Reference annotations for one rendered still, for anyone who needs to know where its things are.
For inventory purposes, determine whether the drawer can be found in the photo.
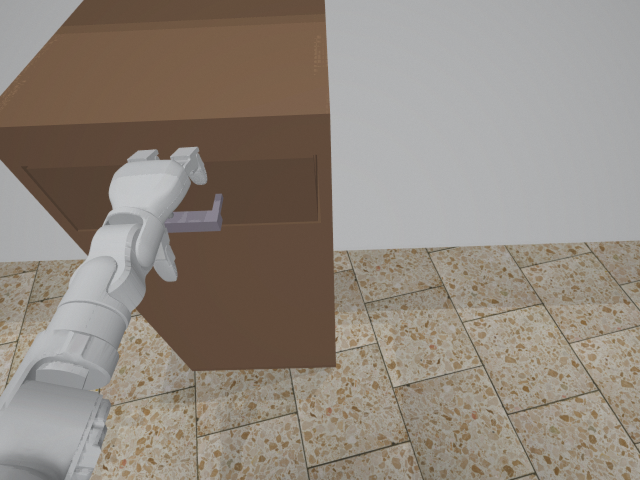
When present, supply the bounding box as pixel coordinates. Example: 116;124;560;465
27;155;318;230

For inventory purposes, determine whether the handle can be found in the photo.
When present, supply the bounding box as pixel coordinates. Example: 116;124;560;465
164;194;223;233

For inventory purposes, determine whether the left robot hand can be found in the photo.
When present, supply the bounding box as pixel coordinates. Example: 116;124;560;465
109;147;207;282

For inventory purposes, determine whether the left robot upper arm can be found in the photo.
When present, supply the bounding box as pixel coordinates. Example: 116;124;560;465
0;379;111;480

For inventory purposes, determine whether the left robot forearm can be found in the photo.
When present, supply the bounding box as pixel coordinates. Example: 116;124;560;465
0;207;164;420

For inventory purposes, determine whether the cabinet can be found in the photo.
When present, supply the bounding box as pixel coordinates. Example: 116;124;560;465
0;0;336;371

